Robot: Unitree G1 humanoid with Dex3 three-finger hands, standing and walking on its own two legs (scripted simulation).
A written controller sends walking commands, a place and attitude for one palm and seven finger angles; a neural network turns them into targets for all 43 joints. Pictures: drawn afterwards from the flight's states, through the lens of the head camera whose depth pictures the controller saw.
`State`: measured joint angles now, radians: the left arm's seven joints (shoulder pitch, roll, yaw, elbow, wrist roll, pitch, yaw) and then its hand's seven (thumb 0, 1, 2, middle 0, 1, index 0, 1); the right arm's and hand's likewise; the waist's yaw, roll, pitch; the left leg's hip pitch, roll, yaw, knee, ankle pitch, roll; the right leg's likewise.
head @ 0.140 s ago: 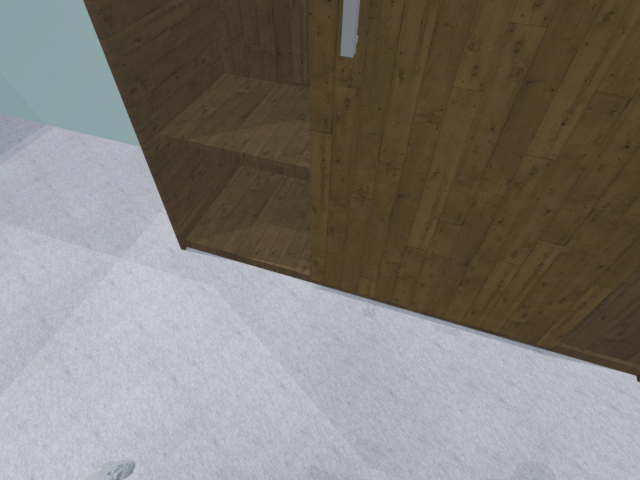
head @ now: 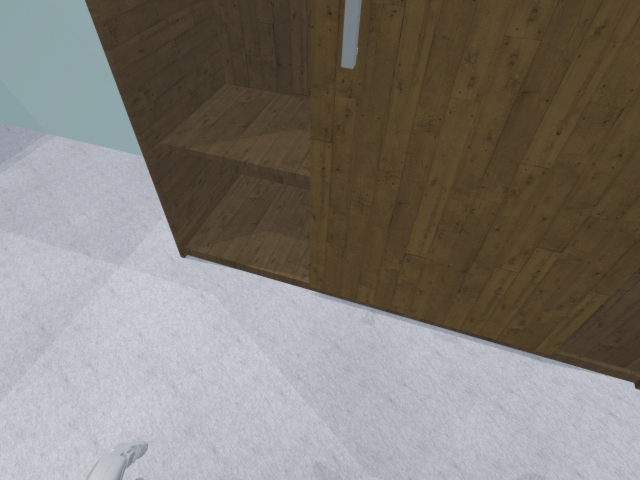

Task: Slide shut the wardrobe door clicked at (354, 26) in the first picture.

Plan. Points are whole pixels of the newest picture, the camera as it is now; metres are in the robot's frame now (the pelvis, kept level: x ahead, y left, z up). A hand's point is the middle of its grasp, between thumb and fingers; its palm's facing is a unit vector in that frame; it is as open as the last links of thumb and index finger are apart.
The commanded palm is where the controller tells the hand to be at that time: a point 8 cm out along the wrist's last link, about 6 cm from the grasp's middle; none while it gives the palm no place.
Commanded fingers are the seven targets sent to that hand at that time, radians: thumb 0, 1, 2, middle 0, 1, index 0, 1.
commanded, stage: stand and wait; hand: right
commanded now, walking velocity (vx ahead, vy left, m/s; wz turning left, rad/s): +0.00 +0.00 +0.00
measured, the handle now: (355, 15) +0.85 -0.01 +0.23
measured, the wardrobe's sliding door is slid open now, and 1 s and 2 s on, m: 0.55 0.55 0.55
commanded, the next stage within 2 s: look at it before walking up in 0.82 s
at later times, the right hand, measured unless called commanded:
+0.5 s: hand out of the picture +0.06 -0.23 -0.15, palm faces -0.03 +0.94 -0.33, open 7.4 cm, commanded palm none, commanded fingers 0.00 -0.90 -0.90 0.20 0.30 0.20 0.30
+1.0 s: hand out of the picture +0.06 -0.22 -0.15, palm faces -0.03 +0.94 -0.33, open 7.4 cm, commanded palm none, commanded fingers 0.00 -0.90 -0.90 0.20 0.30 0.20 0.30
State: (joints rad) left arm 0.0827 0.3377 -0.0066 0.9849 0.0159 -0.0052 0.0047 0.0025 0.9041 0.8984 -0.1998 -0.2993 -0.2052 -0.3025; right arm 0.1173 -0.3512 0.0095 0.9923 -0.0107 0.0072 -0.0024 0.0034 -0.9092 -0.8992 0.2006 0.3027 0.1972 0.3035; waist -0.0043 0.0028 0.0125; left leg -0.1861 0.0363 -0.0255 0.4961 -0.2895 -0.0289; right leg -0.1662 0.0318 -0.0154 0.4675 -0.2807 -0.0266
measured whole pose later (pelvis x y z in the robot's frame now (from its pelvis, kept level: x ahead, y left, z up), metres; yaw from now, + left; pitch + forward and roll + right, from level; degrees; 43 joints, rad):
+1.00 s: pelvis -0.02 +0.02 +0.01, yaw +0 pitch -2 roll +0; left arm 0.13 0.33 -0.01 1.11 0.01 -0.01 0.00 0.00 0.90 0.90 -0.20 -0.30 -0.21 -0.30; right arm 0.13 -0.34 0.01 1.08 -0.01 -0.01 0.00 0.00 -0.91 -0.90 0.20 0.30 0.20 0.30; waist 0.00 0.01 0.02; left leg -0.16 0.00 -0.02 0.39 -0.20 0.00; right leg -0.13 -0.01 -0.01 0.36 -0.20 0.01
